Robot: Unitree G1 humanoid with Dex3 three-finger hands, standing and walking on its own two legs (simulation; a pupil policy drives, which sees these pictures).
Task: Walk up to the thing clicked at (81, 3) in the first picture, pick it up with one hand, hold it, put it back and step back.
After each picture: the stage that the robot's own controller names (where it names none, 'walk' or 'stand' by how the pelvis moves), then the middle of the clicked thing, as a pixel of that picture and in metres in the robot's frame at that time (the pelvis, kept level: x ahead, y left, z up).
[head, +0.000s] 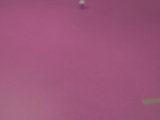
stand; (81, 5) +2.10 +0.03 -0.72
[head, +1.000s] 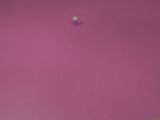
walk; (75, 21) +1.96 +0.22 -0.71
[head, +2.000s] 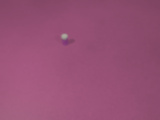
walk; (64, 39) +1.30 +0.28 -0.71
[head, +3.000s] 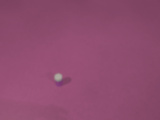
walk; (58, 80) +0.78 +0.25 -0.71
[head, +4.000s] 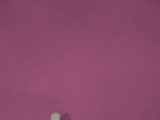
walk; out of the picture +0.46 +0.19 -0.70
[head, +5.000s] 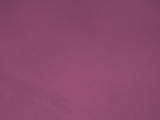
stand; out of the picture +0.33 +0.18 -0.71
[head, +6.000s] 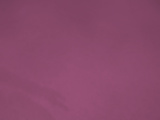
stand; out of the picture +0.33 +0.18 -0.72
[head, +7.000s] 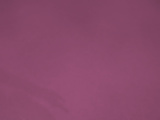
stand; out of the picture +0.32 +0.19 -0.72
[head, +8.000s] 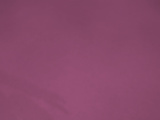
stand; out of the picture +0.30 +0.19 -0.73
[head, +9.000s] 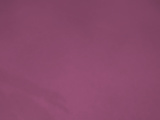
stand; out of the picture +0.29 +0.19 -0.73
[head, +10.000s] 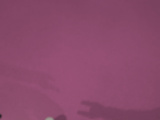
go down; out of the picture +0.32 +0.20 -0.68
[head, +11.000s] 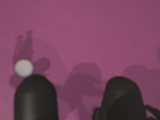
go down; (25, 70) +0.37 +0.24 -0.29
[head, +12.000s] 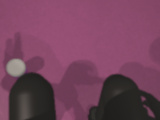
close in; (18, 70) +0.37 +0.25 -0.28
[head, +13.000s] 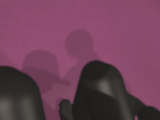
close in; out of the picture +0.34 +0.27 -0.21
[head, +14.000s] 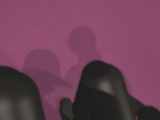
close; out of the picture +0.34 +0.28 -0.21
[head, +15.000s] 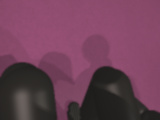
lift; out of the picture +0.28 +0.27 -0.19
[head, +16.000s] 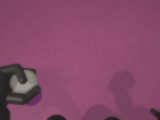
lift; (27, 89) +0.31 +0.19 +0.00
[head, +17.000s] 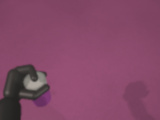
hold; (38, 90) +0.32 +0.16 +0.00
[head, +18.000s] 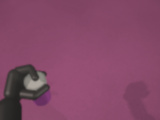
hold; (38, 89) +0.32 +0.17 -0.01
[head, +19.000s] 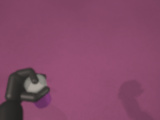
crouch; (39, 92) +0.32 +0.17 -0.03
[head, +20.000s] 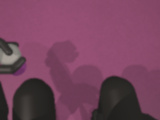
lower; (13, 61) +0.40 +0.23 -0.11
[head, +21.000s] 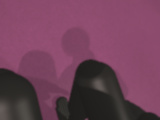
lower; out of the picture +0.36 +0.29 -0.22
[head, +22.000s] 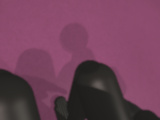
lower; out of the picture +0.36 +0.29 -0.22
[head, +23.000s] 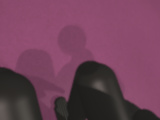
lower; out of the picture +0.36 +0.29 -0.22
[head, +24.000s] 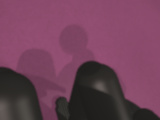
lower; out of the picture +0.35 +0.29 -0.21
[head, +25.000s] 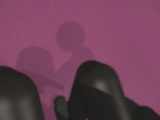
open; out of the picture +0.34 +0.28 -0.22
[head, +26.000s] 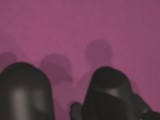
stand; out of the picture +0.34 +0.27 -0.23
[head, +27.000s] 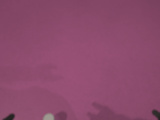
stand; out of the picture +0.33 +0.20 -0.59
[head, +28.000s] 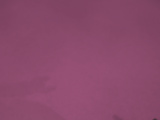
stand; out of the picture +0.33 +0.19 -0.66
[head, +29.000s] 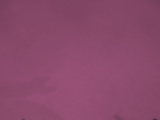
stand; out of the picture +0.32 +0.19 -0.66
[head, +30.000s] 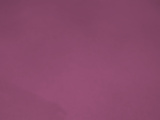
stand; out of the picture +0.35 +0.18 -0.72
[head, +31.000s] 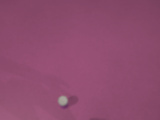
walk; (63, 102) +0.44 +0.16 -0.69
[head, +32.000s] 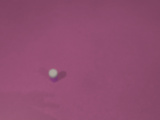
walk; (53, 75) +0.70 +0.23 -0.70
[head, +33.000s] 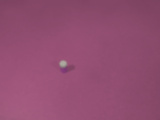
stand; (63, 67) +0.95 +0.21 -0.71
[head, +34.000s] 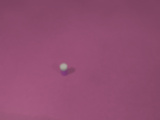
stand; (64, 69) +0.94 +0.20 -0.73
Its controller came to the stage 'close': yes
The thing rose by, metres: 0.69
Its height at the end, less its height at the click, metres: +0.00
